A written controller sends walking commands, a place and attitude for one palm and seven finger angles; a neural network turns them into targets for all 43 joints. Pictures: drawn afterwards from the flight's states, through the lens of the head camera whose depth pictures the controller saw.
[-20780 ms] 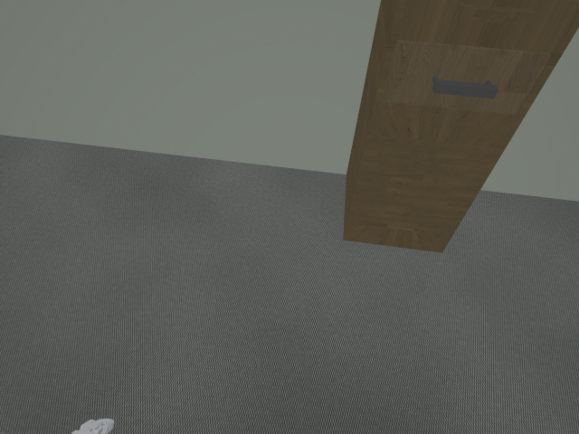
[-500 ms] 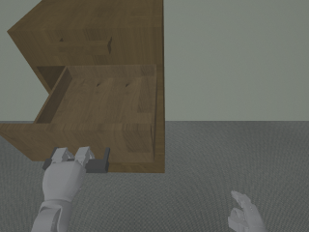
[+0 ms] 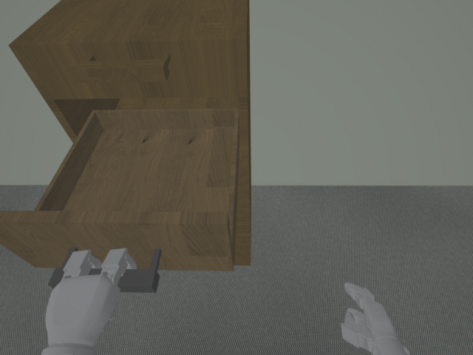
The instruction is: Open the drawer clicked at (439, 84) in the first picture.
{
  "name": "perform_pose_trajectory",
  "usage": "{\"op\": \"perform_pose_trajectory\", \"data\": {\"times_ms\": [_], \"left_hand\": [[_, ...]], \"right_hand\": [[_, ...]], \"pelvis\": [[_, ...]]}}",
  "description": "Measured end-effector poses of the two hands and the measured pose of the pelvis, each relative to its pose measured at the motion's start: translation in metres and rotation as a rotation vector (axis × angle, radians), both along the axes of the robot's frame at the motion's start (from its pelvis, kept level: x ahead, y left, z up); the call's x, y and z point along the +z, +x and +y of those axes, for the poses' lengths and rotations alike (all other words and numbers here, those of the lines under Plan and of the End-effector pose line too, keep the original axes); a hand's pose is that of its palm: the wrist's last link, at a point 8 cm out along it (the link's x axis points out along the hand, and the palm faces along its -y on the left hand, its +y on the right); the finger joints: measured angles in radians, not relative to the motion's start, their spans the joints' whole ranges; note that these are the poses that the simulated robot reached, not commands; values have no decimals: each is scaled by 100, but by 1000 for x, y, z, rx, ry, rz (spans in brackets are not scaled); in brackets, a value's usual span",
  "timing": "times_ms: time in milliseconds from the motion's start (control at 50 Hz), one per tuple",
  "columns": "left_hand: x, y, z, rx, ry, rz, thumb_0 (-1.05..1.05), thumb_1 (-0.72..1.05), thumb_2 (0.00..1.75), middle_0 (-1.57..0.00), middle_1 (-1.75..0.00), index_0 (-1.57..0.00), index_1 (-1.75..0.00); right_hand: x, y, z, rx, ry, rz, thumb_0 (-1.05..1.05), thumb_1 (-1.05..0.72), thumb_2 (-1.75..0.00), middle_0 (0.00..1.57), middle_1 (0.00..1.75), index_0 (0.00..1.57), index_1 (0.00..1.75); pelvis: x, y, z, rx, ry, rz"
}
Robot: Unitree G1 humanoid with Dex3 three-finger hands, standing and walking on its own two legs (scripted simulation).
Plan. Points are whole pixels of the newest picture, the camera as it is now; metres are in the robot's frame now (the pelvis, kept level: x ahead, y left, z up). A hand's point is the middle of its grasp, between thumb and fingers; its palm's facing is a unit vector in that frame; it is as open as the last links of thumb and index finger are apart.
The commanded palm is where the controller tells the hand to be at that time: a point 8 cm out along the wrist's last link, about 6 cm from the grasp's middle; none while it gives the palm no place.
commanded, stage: pull the drawer open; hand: left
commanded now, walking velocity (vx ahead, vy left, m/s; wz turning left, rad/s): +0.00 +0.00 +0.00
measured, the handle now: (110, 266) +0.24 +0.24 +0.03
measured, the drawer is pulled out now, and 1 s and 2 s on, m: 0.30 0.30 0.30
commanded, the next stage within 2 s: open the thumb to release the handle in 0.24 s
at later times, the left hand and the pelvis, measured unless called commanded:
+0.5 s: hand (99, 304) +0.18 +0.24 +0.02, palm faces +0.06 -0.07 -1.00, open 6.4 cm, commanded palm +0.16 +0.24 +0.07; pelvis +0.00 +0.00 -0.01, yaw +1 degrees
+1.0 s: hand (99, 306) +0.18 +0.24 +0.02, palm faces +0.04 -0.11 -0.99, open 13.5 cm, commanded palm +0.15 +0.23 +0.07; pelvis -0.01 +0.00 +0.00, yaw +2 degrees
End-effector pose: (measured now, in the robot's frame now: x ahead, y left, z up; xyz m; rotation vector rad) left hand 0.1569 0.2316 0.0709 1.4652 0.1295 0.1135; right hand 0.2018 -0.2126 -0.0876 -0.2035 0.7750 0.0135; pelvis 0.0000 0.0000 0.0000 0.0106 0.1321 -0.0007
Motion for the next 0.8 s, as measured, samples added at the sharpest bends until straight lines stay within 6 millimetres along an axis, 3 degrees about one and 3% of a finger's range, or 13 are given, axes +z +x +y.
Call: {"op": "perform_pose_trajectory", "data": {"times_ms": [340, 500, 620, 800], "left_hand": [[0, 0, 0, -5, -1, -3, 4, 65, 76, -23, -127, -36, -128], [-2, 3, 9, 64, 26, -60, -1, 60, 77, -32, -130, -38, -131], [0, 6, 8, 100, 9, -51, -1, 39, 68, -34, -128, -37, -130], [2, 3, 9, 72, -2, -23, -1, -13, 46, -30, -121, -34, -124]], "right_hand": [[-11, -10, -10, -28, 2, 33, 1, -91, -90, 20, 30, 20, 30], [-20, -9, -5, -18, -21, 68, 1, -91, -90, 20, 30, 20, 30], [-12, -2, 6, 8, -11, 33, 1, -91, -90, 20, 30, 20, 30], [4, 7, 15, 48, -8, -31, 1, -91, -90, 20, 30, 20, 30]], "pelvis": [[-8, 5, 3, -16, -2, 37], [-8, 1, 4, 14, -4, 26], [-4, -4, 2, 26, -2, -3], [0, -10, -1, 29, -2, -30]]}}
